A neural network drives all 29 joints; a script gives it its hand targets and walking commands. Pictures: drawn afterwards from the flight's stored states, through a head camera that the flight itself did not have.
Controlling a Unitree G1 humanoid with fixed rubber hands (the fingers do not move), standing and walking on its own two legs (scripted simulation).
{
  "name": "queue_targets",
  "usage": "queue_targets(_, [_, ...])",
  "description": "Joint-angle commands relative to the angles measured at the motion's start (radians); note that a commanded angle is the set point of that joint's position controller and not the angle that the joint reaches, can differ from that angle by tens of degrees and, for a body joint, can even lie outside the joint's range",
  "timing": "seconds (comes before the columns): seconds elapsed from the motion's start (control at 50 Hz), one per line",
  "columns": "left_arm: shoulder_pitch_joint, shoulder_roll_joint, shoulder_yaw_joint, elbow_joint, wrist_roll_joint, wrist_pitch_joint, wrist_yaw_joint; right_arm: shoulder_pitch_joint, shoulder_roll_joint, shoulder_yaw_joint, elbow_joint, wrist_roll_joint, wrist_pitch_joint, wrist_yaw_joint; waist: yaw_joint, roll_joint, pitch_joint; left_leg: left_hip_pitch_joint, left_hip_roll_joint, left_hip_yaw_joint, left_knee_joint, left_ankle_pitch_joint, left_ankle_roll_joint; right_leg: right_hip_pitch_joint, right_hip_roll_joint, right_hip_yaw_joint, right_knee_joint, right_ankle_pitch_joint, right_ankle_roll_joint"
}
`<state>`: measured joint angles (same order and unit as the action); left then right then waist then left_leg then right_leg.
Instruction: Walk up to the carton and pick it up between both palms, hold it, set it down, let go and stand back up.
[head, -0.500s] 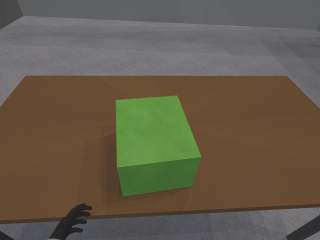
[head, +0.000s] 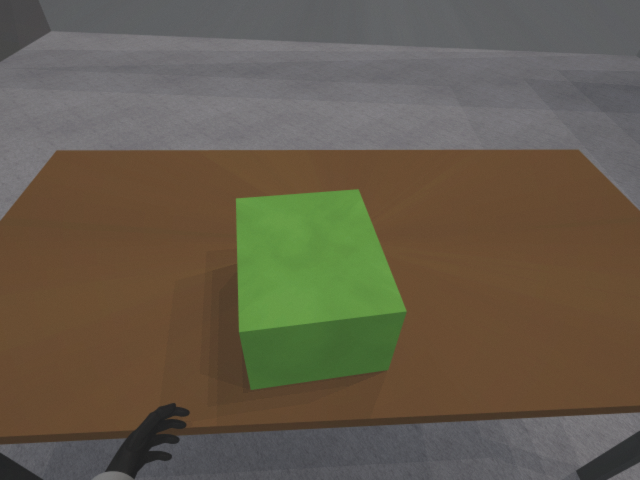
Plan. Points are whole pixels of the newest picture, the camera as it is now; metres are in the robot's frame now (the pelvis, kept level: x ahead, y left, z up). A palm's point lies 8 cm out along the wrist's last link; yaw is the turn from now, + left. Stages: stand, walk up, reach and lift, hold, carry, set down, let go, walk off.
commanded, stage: stand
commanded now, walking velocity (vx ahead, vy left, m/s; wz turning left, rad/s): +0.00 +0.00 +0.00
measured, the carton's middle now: (309, 281) +0.48 +0.02 -0.05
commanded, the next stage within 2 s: none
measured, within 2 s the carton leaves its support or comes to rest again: neither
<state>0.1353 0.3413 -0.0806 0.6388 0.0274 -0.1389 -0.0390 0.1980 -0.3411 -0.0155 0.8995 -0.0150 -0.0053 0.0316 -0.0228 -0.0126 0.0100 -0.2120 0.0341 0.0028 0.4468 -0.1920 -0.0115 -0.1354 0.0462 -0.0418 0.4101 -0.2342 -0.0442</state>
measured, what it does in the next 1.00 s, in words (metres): stands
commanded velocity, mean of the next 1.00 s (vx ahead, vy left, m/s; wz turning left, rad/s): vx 0.00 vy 0.00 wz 0.00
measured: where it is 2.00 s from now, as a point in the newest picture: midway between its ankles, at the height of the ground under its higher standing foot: outside the picture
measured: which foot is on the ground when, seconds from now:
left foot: down 0.00-1.00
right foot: down 0.00-1.00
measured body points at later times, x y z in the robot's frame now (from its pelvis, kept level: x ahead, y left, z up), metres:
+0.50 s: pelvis +0.00 +0.00 +0.00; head +0.00 +0.00 +0.45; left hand +0.20 +0.24 -0.06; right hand +0.10 -0.30 -0.11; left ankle +0.03 +0.13 -0.74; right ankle +0.00 -0.09 -0.74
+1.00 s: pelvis +0.01 -0.02 +0.00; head +0.00 -0.02 +0.45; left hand +0.20 +0.24 -0.06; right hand +0.11 -0.31 -0.12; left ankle +0.03 +0.13 -0.74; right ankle +0.00 -0.09 -0.74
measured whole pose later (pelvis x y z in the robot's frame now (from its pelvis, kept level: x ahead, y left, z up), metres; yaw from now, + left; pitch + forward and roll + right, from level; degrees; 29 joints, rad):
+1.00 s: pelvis +0.01 -0.02 +0.00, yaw +0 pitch -2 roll +0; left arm 0.12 0.34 -0.07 0.69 0.02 -0.15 -0.03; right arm 0.16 -0.35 -0.01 0.97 -0.01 -0.01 0.03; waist -0.01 0.01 0.01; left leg -0.20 0.05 -0.01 0.40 -0.17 -0.03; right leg -0.12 0.06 -0.05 0.36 -0.22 -0.06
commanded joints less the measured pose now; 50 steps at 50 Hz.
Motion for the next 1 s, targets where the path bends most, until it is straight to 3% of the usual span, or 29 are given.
queue_targets(0.0, [-0.043,0.218,0.116,0.049,0.01,0.065,0.054,-0.022,-0.201,-0.041,-0.062,0.003,-0.02,-0.006,0.003,-0.085,0.079,0.013,0.075,-0.109,-0.067,0.004,0.064,-0.159,-0.145,0.166,-0.15,-0.104,0.003])
queue_targets(0.02, [-0.019,0.229,0.12,0.053,0.002,0.062,0.054,-0.045,-0.222,-0.05,-0.069,-0.002,-0.023,-0.009,0.016,-0.067,0.027,0.041,0.076,-0.114,-0.056,0.02,0.072,-0.143,-0.149,0.176,-0.159,-0.114,0.006])
queue_targets(0.04, [-0.028,0.234,0.121,0.06,0.013,0.064,0.057,-0.031,-0.212,-0.05,-0.069,0.003,-0.021,-0.006,-0.003,-0.074,0.027,0.054,0.075,-0.12,-0.07,0.0,0.062,-0.148,-0.148,0.164,-0.151,-0.141,0.01])
queue_targets(0.06, [-0.021,0.234,0.122,0.062,0.009,0.067,0.052,-0.043,-0.215,-0.043,-0.073,0.0,-0.021,-0.008,0.01,-0.028,0.019,0.032,0.074,-0.109,-0.065,-0.005,0.063,-0.122,-0.134,0.17,-0.14,-0.094,0.006])
queue_targets(0.12, [-0.025,0.231,0.116,0.066,0.006,0.064,0.055,-0.027,-0.201,-0.039,-0.063,0.002,-0.021,-0.008,0.0,-0.072,0.078,0.006,0.076,-0.119,-0.078,0.014,0.069,-0.137,-0.151,0.173,-0.143,-0.103,0.009])
queue_targets(0.14, [-0.017,0.208,0.109,0.062,-0.007,0.064,0.057,-0.057,-0.218,-0.039,-0.056,0.004,-0.019,-0.007,0.027,-0.039,0.017,0.037,0.071,-0.112,-0.064,0.024,0.066,-0.119,-0.159,0.176,-0.154,-0.101,0.01])
queue_targets(0.2, [-0.052,0.237,0.121,0.055,0.011,0.061,0.057,-0.047,-0.184,-0.037,-0.057,0.004,-0.03,-0.007,-0.003,-0.067,-0.002,0.034,0.071,-0.114,-0.067,0.015,0.063,-0.115,-0.142,0.169,-0.132,-0.086,0.006])
queue_targets(0.22, [-0.041,0.236,0.12,0.053,0.013,0.061,0.064,-0.061,-0.189,-0.034,-0.063,-0.005,-0.029,-0.006,0.016,-0.049,0.043,0.016,0.081,-0.115,-0.065,0.037,0.067,-0.109,-0.149,0.165,-0.128,-0.05,0.009])
queue_targets(0.26, [-0.039,0.216,0.112,0.064,0.013,0.063,0.061,-0.078,-0.222,-0.051,-0.057,0.001,-0.024,-0.004,0.004,-0.054,0.03,0.059,0.072,-0.114,-0.064,0.058,0.069,-0.132,-0.152,0.17,-0.128,-0.01,0.003])
queue_targets(0.28, [-0.013,0.214,0.113,0.067,0.0,0.058,0.057,-0.027,-0.207,-0.041,-0.059,0.001,-0.025,-0.005,0.004,-0.093,-0.018,0.052,0.077,-0.123,-0.069,0.043,0.068,-0.085,-0.142,0.152,-0.124,-0.028,0.006])
queue_targets(0.36, [-0.03,0.25,0.122,0.068,0.011,0.062,0.057,-0.052,-0.218,-0.044,-0.043,-0.001,-0.022,-0.001,0.013,-0.063,-0.007,0.049,0.07,-0.103,-0.059,0.04,0.054,-0.091,-0.154,0.174,-0.146,-0.084,0.008])
queue_targets(0.42, [0.001,0.218,0.115,0.066,-0.004,0.059,0.062,-0.078,-0.194,-0.036,-0.048,0.001,-0.025,-0.001,0.027,-0.025,-0.007,0.031,0.075,-0.105,-0.076,0.077,0.057,-0.083,-0.156,0.168,-0.123,-0.016,0.007])
queue_targets(0.44, [-0.024,0.217,0.11,0.077,-0.002,0.062,0.059,-0.066,-0.217,-0.043,-0.04,0.004,-0.022,-0.007,0.016,-0.081,0.012,0.038,0.076,-0.102,-0.058,0.064,0.051,-0.116,-0.155,0.177,-0.136,-0.009,0.002])
queue_targets(0.48, [-0.052,0.231,0.111,0.077,0.008,0.067,0.062,-0.1,-0.206,-0.045,-0.044,0.008,-0.031,-0.007,0.011,-0.092,0.071,0.032,0.08,-0.099,-0.061,0.054,0.056,-0.151,-0.162,0.187,-0.149,-0.014,0.006])
queue_targets(0.52, [-0.048,0.237,0.12,0.068,0.008,0.066,0.059,-0.078,-0.222,-0.045,-0.032,0.002,-0.024,-0.01,0.014,-0.046,0.039,0.043,0.078,-0.107,-0.079,0.061,0.051,-0.126,-0.156,0.178,-0.145,-0.056,0.001])
queue_targets(0.56, [-0.013,0.227,0.112,0.075,-0.002,0.056,0.06,-0.096,-0.208,-0.038,-0.034,0.003,-0.015,-0.006,0.025,-0.067,0.021,0.056,0.077,-0.111,-0.072,0.028,0.056,-0.134,-0.155,0.177,-0.169,-0.083,0.013])
queue_targets(0.58, [-0.04,0.249,0.12,0.092,0.002,0.063,0.066,-0.09,-0.186,-0.041,-0.033,0.004,-0.021,-0.004,0.007,-0.091,0.036,0.023,0.065,-0.099,-0.072,0.03,0.058,-0.106,-0.16,0.191,-0.177,-0.086,0.018])
queue_targets(0.66, [-0.025,0.23,0.117,0.109,-0.002,0.066,0.057,-0.075,-0.23,-0.043,-0.009,0.004,-0.026,-0.003,0.019,-0.034,0.006,0.044,0.068,-0.097,-0.078,0.042,0.047,-0.089,-0.163,0.185,-0.156,-0.036,0.005])
queue_targets(0.68, [-0.025,0.249,0.12,0.11,0.004,0.066,0.06,-0.076,-0.2,-0.039,-0.019,0.004,-0.026,-0.005,0.014,-0.091,0.021,0.049,0.07,-0.099,-0.086,0.07,0.045,-0.104,-0.15,0.172,-0.168,-0.036,0.016])
queue_targets(0.74, [-0.025,0.236,0.113,0.107,0.002,0.062,0.059,-0.071,-0.202,-0.031,-0.01,0.0,-0.027,-0.009,0.011,-0.059,0.036,0.044,0.081,-0.11,-0.072,0.07,0.047,-0.114,-0.156,0.182,-0.16,-0.022,0.009])
queue_targets(0.76, [-0.043,0.225,0.117,0.11,-0.002,0.059,0.056,-0.059,-0.196,-0.032,-0.005,0.004,-0.027,-0.008,0.009,-0.086,0.042,0.031,0.084,-0.108,-0.089,0.067,0.045,-0.111,-0.169,0.181,-0.18,-0.038,0.011])
queue_targets(0.78, [-0.061,0.234,0.118,0.102,0.009,0.058,0.055,-0.104,-0.198,-0.034,-0.002,-0.004,-0.022,-0.008,0.028,-0.071,-0.001,0.047,0.079,-0.096,-0.073,0.067,0.049,-0.094,-0.156,0.174,-0.171,-0.055,0.016])
queue_targets(0.8, [-0.05,0.218,0.116,0.092,-0.003,0.058,0.057,-0.073,-0.216,-0.036,-0.001,0.006,-0.023,-0.012,0.009,-0.064,0.02,0.042,0.078,-0.107,-0.073,0.082,0.05,-0.103,-0.167,0.191,-0.176,-0.033,0.011])
queue_targets(0.84, [-0.053,0.263,0.126,0.108,0.004,0.065,0.064,-0.085,-0.2,-0.033,0.005,0.005,-0.019,0.0,0.008,-0.086,0.029,0.039,0.074,-0.094,-0.073,0.056,0.043,-0.103,-0.171,0.192,-0.184,-0.003,0.021])
queue_targets(0.88, [-0.033,0.234,0.116,0.114,0.002,0.058,0.062,-0.11,-0.201,-0.035,-0.008,0.006,-0.022,-0.006,0.02,-0.061,0.034,0.029,0.081,-0.096,-0.07,0.094,0.042,-0.09,-0.172,0.181,-0.155,0.137,0.053])
queue_targets(0.9, [-0.046,0.238,0.12,0.116,-0.005,0.064,0.062,-0.082,-0.207,-0.031,-0.012,0.005,-0.021,-0.008,0.0,-0.092,-0.005,0.058,0.083,-0.109,-0.085,0.089,0.041,-0.073,-0.156,0.162,-0.157,0.067,0.034])
queue_targets(0.94, [-0.047,0.234,0.122,0.122,-0.001,0.062,0.065,-0.075,-0.226,-0.042,0.002,0.0,-0.021,-0.01,0.016,-0.069,-0.002,0.029,0.07,-0.083,-0.067,0.073,0.041,-0.053,-0.175,0.188,-0.196,0.01,0.039])
queue_targets(0.96, [-0.023,0.223,0.123,0.121,-0.003,0.062,0.059,-0.089,-0.224,-0.04,0.006,-0.005,-0.018,-0.009,0.028,-0.118,-0.003,0.059,0.073,-0.097,-0.074,0.087,0.036,-0.08,-0.162,0.166,-0.191,0.032,0.031])
queue_targets(0.98, [-0.049,0.227,0.116,0.126,-0.004,0.069,0.058,-0.071,-0.219,-0.042,0.002,0.002,-0.021,-0.009,0.004,-0.096,0.013,0.066,0.076,-0.101,-0.093,0.081,0.041,-0.08,-0.16,0.164,-0.184,0.0,0.022])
